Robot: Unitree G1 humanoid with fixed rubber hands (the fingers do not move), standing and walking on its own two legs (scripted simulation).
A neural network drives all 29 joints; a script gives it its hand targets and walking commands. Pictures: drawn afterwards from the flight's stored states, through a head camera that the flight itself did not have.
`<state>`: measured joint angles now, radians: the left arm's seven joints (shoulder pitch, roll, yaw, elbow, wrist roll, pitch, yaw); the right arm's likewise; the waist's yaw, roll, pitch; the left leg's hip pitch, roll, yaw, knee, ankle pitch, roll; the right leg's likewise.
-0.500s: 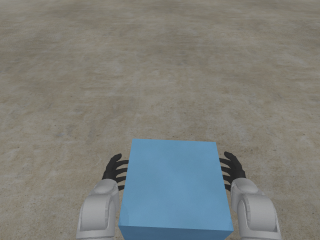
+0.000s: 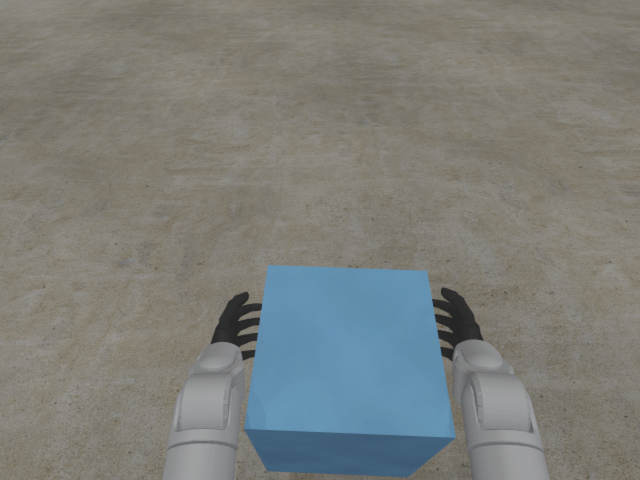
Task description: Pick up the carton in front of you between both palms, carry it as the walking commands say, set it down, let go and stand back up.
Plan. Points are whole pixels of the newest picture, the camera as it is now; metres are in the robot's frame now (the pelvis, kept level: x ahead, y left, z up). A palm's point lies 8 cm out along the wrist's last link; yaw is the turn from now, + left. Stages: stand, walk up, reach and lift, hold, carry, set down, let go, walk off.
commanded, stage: carry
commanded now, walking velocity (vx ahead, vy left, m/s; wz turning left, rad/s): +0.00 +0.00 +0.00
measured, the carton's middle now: (342, 377) +0.29 +0.00 -0.04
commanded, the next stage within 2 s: hold in 0.90 s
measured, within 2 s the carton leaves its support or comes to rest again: neither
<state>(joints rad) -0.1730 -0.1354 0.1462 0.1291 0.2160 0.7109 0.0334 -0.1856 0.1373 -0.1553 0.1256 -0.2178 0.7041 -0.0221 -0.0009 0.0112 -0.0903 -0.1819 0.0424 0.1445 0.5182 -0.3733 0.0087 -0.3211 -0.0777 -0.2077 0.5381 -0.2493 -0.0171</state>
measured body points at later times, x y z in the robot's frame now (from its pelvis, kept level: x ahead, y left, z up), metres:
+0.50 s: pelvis -0.02 +0.00 +0.00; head -0.04 +0.00 +0.45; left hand +0.27 +0.16 +0.03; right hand +0.28 -0.15 +0.04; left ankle -0.06 +0.10 -0.73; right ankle +0.02 -0.11 -0.73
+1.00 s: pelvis -0.03 +0.01 +0.01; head -0.04 +0.00 +0.46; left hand +0.26 +0.16 +0.03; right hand +0.26 -0.14 +0.04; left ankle -0.07 +0.10 -0.73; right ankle +0.02 -0.12 -0.73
